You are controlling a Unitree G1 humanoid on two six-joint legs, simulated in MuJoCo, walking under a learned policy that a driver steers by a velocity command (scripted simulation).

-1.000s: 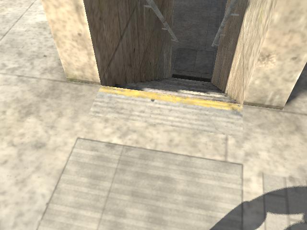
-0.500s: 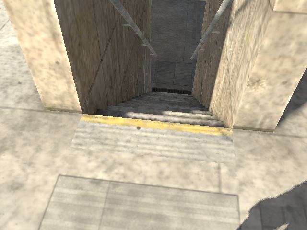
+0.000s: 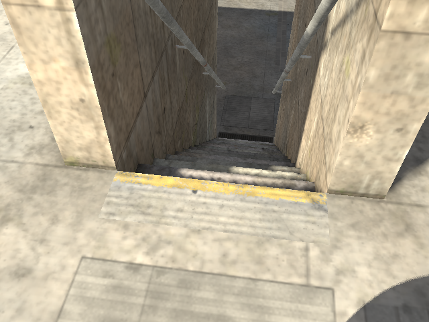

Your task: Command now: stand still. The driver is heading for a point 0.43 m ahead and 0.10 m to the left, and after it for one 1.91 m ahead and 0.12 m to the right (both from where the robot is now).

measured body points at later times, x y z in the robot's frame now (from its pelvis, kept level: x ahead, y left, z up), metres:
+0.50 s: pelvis +0.07 -0.02 +0.00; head +0.06 -0.03 +0.45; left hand +0.01 +0.21 -0.15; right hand +0.06 -0.25 -0.16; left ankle +0.05 +0.08 -0.71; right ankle +0.01 -0.11 -0.74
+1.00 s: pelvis +0.29 +0.06 -0.01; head +0.33 +0.08 +0.44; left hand +0.26 +0.29 -0.16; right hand +0.42 -0.16 -0.15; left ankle +0.32 +0.11 -0.74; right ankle +0.28 -0.08 -0.65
